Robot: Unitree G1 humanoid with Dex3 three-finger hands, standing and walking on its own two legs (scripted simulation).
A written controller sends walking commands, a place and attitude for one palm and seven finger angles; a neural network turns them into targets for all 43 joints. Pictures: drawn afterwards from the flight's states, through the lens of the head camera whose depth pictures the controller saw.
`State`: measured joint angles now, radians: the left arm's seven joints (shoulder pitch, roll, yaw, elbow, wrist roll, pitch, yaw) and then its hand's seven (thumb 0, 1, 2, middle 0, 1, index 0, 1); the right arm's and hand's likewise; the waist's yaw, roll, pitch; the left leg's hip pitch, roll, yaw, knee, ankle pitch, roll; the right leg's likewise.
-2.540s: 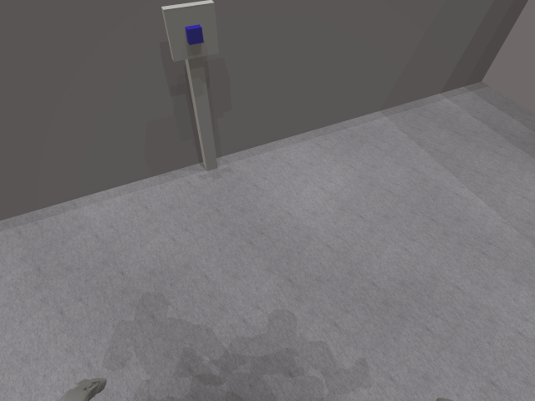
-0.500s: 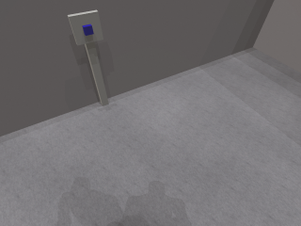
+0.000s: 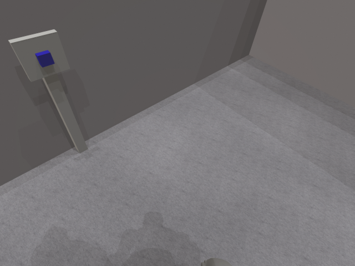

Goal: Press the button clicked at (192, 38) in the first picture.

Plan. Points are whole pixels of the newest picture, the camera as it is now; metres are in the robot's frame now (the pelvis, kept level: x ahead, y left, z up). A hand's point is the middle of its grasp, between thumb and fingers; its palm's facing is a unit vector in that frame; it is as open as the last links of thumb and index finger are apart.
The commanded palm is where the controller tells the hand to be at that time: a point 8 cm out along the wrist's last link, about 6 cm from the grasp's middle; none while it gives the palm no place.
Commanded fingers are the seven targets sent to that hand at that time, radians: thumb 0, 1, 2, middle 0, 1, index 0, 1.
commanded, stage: walk to a spot facing it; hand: left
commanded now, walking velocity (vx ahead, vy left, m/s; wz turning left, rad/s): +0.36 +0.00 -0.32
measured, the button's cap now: (44, 58) +0.88 +0.65 -0.05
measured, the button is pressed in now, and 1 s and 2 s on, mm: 0 0 0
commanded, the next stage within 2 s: turn to face it in 0.88 s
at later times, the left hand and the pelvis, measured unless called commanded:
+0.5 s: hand (141, 202) +0.32 +0.13 -0.17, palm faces -0.10 -0.97 -0.21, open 7.1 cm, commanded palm none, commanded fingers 0.00 0.90 0.90 -0.20 -0.30 -0.20 -0.30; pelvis +0.21 -0.05 +0.00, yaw -7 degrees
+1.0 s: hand (147, 154) +0.51 +0.14 -0.18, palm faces -0.22 -0.96 -0.14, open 7.3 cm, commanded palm none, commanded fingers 0.00 0.90 0.90 -0.20 -0.30 -0.20 -0.30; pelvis +0.43 -0.03 +0.00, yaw -16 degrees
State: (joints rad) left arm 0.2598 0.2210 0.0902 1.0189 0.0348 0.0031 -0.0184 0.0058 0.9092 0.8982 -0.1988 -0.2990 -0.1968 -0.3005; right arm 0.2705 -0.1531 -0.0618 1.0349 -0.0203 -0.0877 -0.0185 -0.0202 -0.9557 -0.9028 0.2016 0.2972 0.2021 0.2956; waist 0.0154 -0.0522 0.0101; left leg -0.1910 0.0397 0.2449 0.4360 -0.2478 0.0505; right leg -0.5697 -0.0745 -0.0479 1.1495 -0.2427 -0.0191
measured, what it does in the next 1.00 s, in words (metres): walks ahead, turning right: right foot, then left foot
